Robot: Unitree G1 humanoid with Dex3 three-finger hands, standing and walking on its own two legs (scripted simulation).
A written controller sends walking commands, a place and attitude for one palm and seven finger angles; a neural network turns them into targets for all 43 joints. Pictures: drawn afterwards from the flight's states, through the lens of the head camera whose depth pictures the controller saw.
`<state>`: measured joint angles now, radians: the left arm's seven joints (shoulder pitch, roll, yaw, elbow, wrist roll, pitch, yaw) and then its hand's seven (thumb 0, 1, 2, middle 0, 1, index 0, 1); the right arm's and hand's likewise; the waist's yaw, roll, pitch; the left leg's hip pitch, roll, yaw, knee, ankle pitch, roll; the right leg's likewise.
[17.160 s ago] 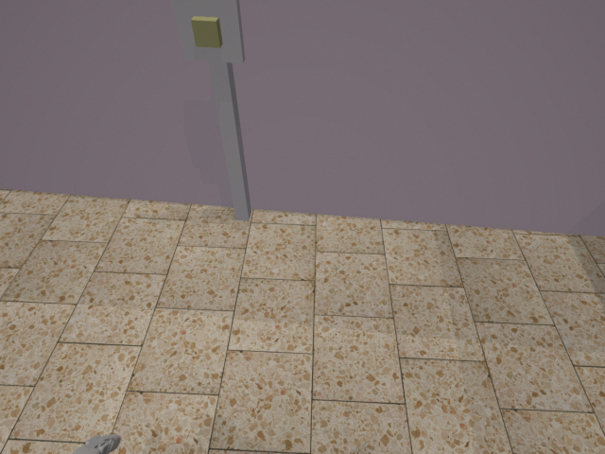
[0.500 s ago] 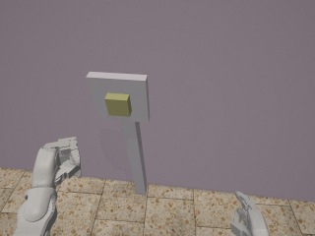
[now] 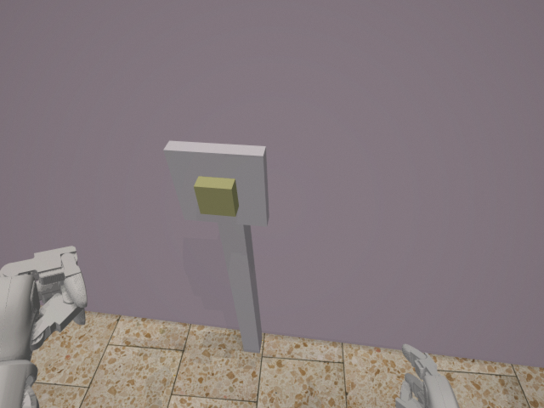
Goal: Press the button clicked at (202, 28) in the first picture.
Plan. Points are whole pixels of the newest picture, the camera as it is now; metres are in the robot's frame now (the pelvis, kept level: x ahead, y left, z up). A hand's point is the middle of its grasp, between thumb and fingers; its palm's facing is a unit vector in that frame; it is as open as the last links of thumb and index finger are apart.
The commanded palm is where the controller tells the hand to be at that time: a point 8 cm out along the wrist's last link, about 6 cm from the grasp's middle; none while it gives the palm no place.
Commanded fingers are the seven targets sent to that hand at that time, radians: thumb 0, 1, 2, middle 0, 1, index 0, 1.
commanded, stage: draw the hand back to the body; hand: left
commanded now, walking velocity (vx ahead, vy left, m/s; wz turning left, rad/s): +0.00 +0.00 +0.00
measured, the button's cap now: (217, 195) +0.46 +0.17 +0.06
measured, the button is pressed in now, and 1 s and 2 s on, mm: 0 0 0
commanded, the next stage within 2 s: step back with the hand held close in 0.26 s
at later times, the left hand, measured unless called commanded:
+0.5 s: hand (73, 304) +0.17 +0.24 +0.16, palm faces +0.42 -0.81 -0.41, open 3.1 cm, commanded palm +0.12 +0.27 +0.17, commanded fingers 0.00 0.90 0.90 -1.30 -1.50 -1.30 -1.50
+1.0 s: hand (46, 356) +0.12 +0.24 +0.15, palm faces +0.37 -0.80 -0.47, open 3.1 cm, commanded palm +0.06 +0.29 +0.17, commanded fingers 0.00 0.90 0.90 -1.30 -1.50 -1.30 -1.50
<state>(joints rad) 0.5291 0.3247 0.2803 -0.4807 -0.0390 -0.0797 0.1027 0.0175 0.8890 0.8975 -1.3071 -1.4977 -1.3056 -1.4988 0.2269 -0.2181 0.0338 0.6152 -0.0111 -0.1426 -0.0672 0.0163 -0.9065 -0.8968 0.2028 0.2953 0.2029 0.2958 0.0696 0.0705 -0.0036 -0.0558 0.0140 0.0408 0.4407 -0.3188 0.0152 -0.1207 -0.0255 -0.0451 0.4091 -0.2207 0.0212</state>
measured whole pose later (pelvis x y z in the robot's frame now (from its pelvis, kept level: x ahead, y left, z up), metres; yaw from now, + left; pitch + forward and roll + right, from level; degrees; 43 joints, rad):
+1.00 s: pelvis -0.08 +0.01 -0.01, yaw -2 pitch +0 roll +0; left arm 0.60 0.35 0.37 -0.56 0.01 -0.21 0.15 0.02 0.89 0.90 -1.31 -1.50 -1.31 -1.50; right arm 0.21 -0.21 0.00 0.53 0.00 -0.06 -0.08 0.02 -0.91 -0.90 0.20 0.30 0.20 0.30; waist 0.00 0.00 0.02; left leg -0.33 0.00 0.08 0.60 -0.28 0.04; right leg -0.39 -0.05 0.00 0.54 -0.15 0.04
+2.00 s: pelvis -0.19 +0.00 -0.01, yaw -1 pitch +2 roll -4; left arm 0.58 0.38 0.41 -0.61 -0.04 -0.28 0.17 0.02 0.89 0.90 -1.31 -1.50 -1.31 -1.50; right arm 0.19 -0.13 0.01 0.64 -0.03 -0.17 -0.04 0.01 -0.91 -0.90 0.20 0.30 0.20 0.30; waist 0.02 0.00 -0.04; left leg -0.52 0.11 0.07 0.50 -0.03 0.02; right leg -0.23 0.04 -0.05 0.65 -0.49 -0.01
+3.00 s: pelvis -0.35 +0.01 +0.00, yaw -4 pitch -1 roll +1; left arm 0.62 0.35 0.34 -0.50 0.00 -0.23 0.15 0.01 0.88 0.90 -1.31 -1.50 -1.31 -1.50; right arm 0.29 -0.19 0.02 0.68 -0.02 -0.10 -0.07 0.02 -0.91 -0.90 0.21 0.30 0.21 0.30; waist 0.00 -0.03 -0.07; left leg -0.41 0.01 0.05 0.82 -0.34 0.01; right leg -0.26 0.00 -0.08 0.49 -0.22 -0.06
